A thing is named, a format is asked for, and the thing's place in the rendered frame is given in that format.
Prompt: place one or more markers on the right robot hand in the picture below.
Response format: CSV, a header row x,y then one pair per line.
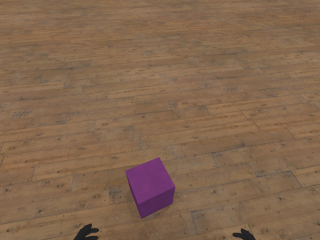
x,y
245,235

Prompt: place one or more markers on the carton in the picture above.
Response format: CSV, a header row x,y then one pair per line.
x,y
151,186

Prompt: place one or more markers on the left robot hand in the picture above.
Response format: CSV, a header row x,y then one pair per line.
x,y
86,230

